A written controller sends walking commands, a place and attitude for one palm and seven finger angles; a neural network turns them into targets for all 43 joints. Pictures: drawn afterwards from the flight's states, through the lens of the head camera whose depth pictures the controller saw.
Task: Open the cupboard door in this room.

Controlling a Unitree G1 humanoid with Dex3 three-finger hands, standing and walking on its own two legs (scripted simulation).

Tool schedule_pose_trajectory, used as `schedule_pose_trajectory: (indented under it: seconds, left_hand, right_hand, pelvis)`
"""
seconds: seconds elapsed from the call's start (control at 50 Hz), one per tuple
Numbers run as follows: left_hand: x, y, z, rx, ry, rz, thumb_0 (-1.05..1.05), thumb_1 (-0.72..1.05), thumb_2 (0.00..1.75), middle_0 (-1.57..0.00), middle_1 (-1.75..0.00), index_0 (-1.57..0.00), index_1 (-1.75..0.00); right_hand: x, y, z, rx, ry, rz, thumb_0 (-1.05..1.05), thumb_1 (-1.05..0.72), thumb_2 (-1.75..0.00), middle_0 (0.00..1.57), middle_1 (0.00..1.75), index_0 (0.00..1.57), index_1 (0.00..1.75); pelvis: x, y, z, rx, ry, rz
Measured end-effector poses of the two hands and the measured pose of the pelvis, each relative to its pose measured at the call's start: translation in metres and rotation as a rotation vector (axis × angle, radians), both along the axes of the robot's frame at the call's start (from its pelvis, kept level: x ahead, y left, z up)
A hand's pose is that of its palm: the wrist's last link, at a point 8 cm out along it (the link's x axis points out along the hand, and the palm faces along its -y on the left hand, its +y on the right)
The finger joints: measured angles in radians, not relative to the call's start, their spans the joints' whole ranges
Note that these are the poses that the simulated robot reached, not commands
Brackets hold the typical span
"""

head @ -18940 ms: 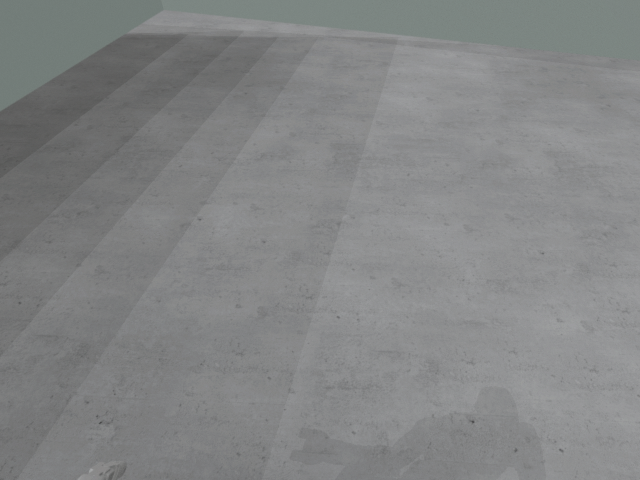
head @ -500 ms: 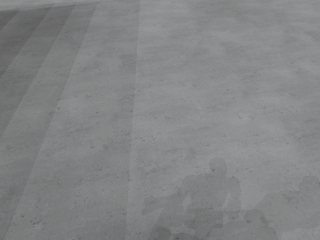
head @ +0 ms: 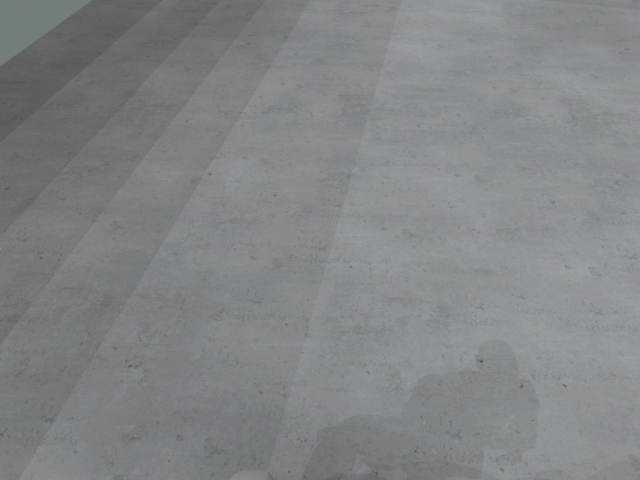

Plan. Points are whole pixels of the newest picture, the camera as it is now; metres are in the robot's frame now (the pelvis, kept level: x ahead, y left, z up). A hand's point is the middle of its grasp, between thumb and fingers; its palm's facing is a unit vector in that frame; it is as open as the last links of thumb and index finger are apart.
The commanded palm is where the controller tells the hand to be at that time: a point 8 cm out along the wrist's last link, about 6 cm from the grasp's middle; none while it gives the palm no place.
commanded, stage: turn or walk to find it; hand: left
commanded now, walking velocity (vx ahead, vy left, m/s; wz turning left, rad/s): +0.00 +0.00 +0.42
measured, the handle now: out of the picture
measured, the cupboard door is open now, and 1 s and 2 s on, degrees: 0 0 0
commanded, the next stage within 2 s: stand and wait in 0.52 s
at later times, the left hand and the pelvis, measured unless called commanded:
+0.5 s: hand out of the picture +0.06 +0.22 -0.15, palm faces +0.20 -0.94 -0.27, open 7.4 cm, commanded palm none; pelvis -0.01 +0.00 +0.00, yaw +11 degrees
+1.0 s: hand out of the picture -0.10 +0.22 -0.19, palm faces +0.47 -0.85 -0.25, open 7.4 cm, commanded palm none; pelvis -0.03 +0.02 -0.01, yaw +25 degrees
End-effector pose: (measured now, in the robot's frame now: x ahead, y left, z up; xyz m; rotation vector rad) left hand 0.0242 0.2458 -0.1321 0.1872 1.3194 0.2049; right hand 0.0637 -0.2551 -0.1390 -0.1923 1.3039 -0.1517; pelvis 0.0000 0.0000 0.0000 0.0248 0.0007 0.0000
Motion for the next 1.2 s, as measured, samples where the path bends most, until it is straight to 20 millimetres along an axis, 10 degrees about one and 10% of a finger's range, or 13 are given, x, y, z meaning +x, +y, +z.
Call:
schedule_pose_trajectory:
  seconds: [0.12,0.24,0.52,0.76,1.0,1.2]
  left_hand:
    - [-0.035,0.037,-0.022,-0.010,0.078,0.088,0.01,0.90,0.90,-0.20,-0.29,-0.20,-0.30]
    - [-0.025,0.050,-0.009,-0.011,0.019,0.120,0.01,0.90,0.90,-0.20,-0.29,-0.20,-0.30]
    - [0.016,0.011,0.012,0.049,-0.182,0.121,0.01,0.90,0.90,-0.20,-0.29,-0.20,-0.30]
    - [-0.056,-0.022,0.014,0.023,-0.083,0.273,0.01,0.90,0.90,-0.20,-0.29,-0.20,-0.30]
    - [-0.151,0.014,-0.023,-0.019,0.048,0.472,0.01,0.90,0.90,-0.20,-0.29,-0.20,-0.30]
    - [-0.132,0.036,0.003,0.032,-0.081,0.521,0.01,0.90,0.90,-0.19,-0.29,-0.20,-0.30]
  right_hand:
    - [0.045,0.033,0.012,-0.035,-0.124,0.097,0.00,-0.91,-0.90,0.20,0.30,0.20,0.30]
    - [0.054,0.052,0.024,-0.032,-0.145,0.145,0.00,-0.90,-0.90,0.20,0.30,0.20,0.30]
    - [0.023,0.020,-0.012,0.045,-0.040,0.152,0.00,-0.90,-0.90,0.20,0.30,0.20,0.30]
    - [0.027,0.000,-0.006,0.017,0.065,0.256,0.00,-0.91,-0.90,0.20,0.30,0.20,0.30]
    - [0.092,0.077,0.010,-0.027,-0.104,0.476,0.00,-0.91,-0.90,0.20,0.30,0.20,0.30]
    - [0.103,0.103,0.021,0.005,-0.121,0.566,0.00,-0.90,-0.90,0.20,0.30,0.20,0.30]
  pelvis:
    - [-0.002,0.022,-0.009,-0.018,-0.006,0.039]
    - [-0.005,0.030,0.003,-0.040,-0.006,0.087]
    - [-0.011,-0.008,-0.007,-0.013,0.004,0.199]
    - [-0.014,-0.019,0.004,0.007,-0.001,0.330]
    - [-0.032,0.016,-0.011,-0.024,0.002,0.445]
    - [-0.034,0.016,0.005,-0.041,0.001,0.537]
